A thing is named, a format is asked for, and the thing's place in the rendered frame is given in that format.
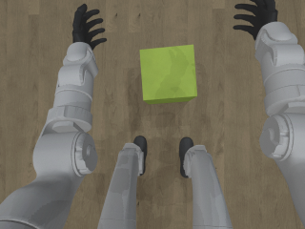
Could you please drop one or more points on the left robot forearm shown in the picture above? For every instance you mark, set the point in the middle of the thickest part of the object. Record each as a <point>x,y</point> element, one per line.
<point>71,111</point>

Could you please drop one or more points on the left robot thigh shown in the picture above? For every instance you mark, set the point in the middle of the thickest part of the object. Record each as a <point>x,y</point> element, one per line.
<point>119,209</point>

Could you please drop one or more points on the left robot shin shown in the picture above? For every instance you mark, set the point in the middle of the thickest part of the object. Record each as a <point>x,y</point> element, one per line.
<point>130,145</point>

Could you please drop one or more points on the robot left upper arm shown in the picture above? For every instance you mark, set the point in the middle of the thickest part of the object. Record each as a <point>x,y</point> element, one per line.
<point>61,161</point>

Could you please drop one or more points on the robot right upper arm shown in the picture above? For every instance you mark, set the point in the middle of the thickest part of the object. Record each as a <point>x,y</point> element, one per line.
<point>283,140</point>

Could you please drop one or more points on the robot right hand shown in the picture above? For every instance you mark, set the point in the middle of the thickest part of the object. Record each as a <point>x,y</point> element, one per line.
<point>264,12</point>

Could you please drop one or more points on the carton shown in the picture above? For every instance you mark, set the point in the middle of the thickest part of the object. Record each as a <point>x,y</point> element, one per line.
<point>168,74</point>

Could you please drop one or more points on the robot left hand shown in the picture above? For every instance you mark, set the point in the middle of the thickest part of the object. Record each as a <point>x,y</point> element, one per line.
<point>81,28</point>

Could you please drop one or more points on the right robot forearm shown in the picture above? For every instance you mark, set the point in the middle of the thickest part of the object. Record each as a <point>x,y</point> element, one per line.
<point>282,63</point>

